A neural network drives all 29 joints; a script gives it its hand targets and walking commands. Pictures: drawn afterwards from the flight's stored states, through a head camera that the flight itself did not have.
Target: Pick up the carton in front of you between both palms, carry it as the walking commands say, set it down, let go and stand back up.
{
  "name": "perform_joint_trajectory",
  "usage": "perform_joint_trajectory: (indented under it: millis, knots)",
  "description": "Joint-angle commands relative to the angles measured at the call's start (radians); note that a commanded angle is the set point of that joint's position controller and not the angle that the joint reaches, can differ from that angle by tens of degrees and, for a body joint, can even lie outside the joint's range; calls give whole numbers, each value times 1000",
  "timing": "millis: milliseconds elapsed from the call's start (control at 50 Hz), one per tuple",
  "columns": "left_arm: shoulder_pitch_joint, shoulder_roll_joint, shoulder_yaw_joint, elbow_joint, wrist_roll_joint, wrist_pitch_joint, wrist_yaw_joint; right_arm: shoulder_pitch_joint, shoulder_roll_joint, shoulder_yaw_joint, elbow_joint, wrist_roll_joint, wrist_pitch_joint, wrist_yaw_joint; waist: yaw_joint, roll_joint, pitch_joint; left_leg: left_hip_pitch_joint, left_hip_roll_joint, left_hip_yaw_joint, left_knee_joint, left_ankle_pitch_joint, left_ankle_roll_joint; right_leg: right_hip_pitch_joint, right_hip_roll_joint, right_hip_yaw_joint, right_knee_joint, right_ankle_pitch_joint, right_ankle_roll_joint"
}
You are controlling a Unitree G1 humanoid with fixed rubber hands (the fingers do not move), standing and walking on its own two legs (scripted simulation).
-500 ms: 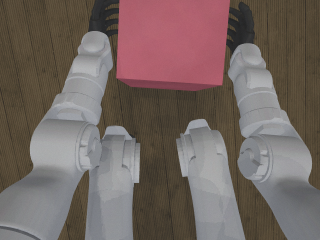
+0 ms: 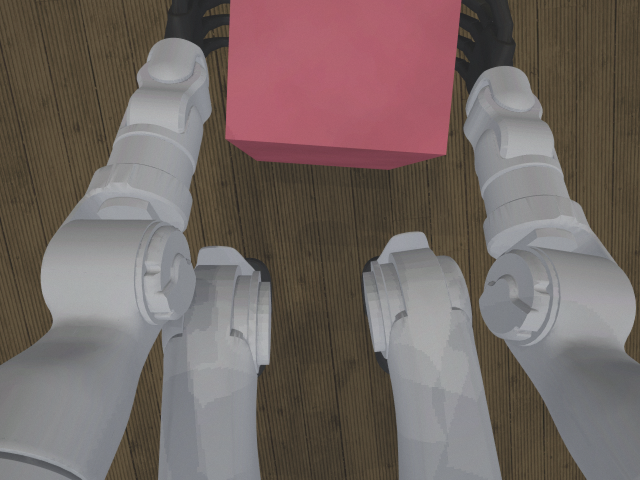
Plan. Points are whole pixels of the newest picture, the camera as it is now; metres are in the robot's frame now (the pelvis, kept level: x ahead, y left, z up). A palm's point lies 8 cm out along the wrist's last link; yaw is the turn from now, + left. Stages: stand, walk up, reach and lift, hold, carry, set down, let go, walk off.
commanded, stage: set down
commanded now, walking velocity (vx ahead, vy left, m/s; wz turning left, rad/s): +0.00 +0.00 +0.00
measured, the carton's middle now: (333, 76) +0.51 -0.03 -0.24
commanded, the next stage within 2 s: let go in 1.34 s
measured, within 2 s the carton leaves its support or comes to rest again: neither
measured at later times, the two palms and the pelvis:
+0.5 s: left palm (146, 28) +0.53 +0.15 -0.13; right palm (548, 64) +0.49 -0.23 -0.12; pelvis +0.01 +0.00 +0.02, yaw +0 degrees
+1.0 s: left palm out of the picture +0.53 +0.16 +0.03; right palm out of the picture +0.49 -0.23 +0.04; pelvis +0.02 +0.00 +0.14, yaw -1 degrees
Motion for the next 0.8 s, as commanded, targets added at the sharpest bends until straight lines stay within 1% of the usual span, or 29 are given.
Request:
perform_joint_trajectory:
  millis: [0, 20, 40, 60, 80, 120, 180, 240, 280, 360, 440, 480, 520, 560, 600, 680, 720, 780]
  knots:
    - [-242, -170, -86, -23, -21, -26, -65, -240, 156, 115, 49, 9, -18, 61, -13, 18, -775, 410, -5, 59, -165, 98, 18, 331, -12, -77, -188, 163, -25]
    - [-189, 1, -73, -29, -38, -39, -24, -178, -17, 83, 51, 25, -38, 19, -14, 16, -791, 434, 6, 59, -165, 98, 14, 350, -22, -79, -188, 168, -18]
    - [-152, 146, -77, -42, -63, -54, 17, -136, -165, 74, 48, 58, -61, -25, -13, 15, -816, 452, 19, 58, -164, 105, 11, 367, -31, -80, -191, 176, -12]
    - [-154, 189, -93, -50, -94, -63, 39, -142, -209, 95, 41, 101, -80, -50, -15, 16, -843, 461, 26, 53, -158, 122, 8, 379, -37, -73, -190, 195, -10]
    - [-160, 201, -111, -56, -130, -71, 48, -154, -228, 121, 40, 144, -93, -62, -17, 20, -868, 468, 32, 48, -150, 150, 5, 387, -45, -66, -184, 223, -12]
    - [-176, 211, -155, -85, -199, -87, 52, -172, -255, 181, 32, 225, -115, -71, -21, 30, -920, 487, 47, 36, -132, 213, 3, 393, -61, -55, -167, 285, -14]
    - [-195, 192, -224, -151, -271, -101, 44, -186, -257, 268, -8, 316, -135, -70, -32, 43, -987, 530, 59, 26, -110, 292, 2, 408, -77, -49, -153, 355, -17]
    - [-178, 192, -266, -214, -325, -100, 42, -160, -282, 311, -64, 370, -138, -71, -46, 41, -1120, 603, 62, 36, -98, 340, 3, 494, -85, -53, -152, 412, -20]
    - [-142, 212, -264, -243, -340, -92, 45, -122, -301, 315, -104, 386, -130, -76, -47, 37, -1211, 659, 60, 46, -99, 349, 6, 552, -83, -60, -159, 427, -20]
    - [-72, 238, -229, -324, -317, -66, 57, -56, -310, 303, -217, 392, -100, -87, -36, 39, -1363, 748, 49, 75, -132, 319, 12, 648, -70, -81, -194, 410, -19]
    - [-35, 239, -172, -436, -258, -20, 64, -12, -278, 282, -344, 360, -48, -95, -19, 40, -1415, 768, 31, 106, -212, 246, 23, 705, -49, -98, -271, 357, -21]
    - [-20, 227, -144, -436, -227, 5, 62, 10, -256, 261, -348, 332, -21, -96, -18, 36, -1342, 728, 28, 111, -259, 189, 26, 690, -45, -98, -318, 309, -22]
    - [-4, 205, -122, -399, -202, 15, 55, 28, -228, 238, -322, 303, -7, -92, -20, 30, -1232, 663, 28, 109, -300, 140, 28, 644, -45, -95, -357, 266, -20]
    - [14, 184, -105, -351, -184, 12, 44, 43, -203, 223, -288, 278, -9, -85, -19, 25, -1143, 609, 30, 101, -334, 122, 28, 598, -44, -91, -389, 248, -18]
    - [28, 170, -96, -320, -175, 5, 36, 52, -190, 214, -271, 261, -15, -77, -18, 24, -1112, 594, 32, 93, -367, 130, 29, 579, -42, -89, -418, 253, -16]
    - [48, 159, -88, -301, -162, -4, 29, 68, -186, 201, -267, 246, -22, -66, -20, 26, -1148, 627, 28, 89, -433, 155, 26, 597, -40, -92, -475, 272, -15]
    - [55, 158, -87, -317, -159, -3, 27, 79, -187, 195, -283, 242, -21, -63, -22, 30, -1193, 665, 25, 90, -464, 171, 24, 625, -39, -96, -505, 287, -14]
    - [64, 158, -89, -370, -154, 5, 26, 95, -192, 185, -327, 238, -14, -59, -27, 40, -1278, 746, 20, 93, -511, 201, 20, 678, -36, -104, -550, 314, -14]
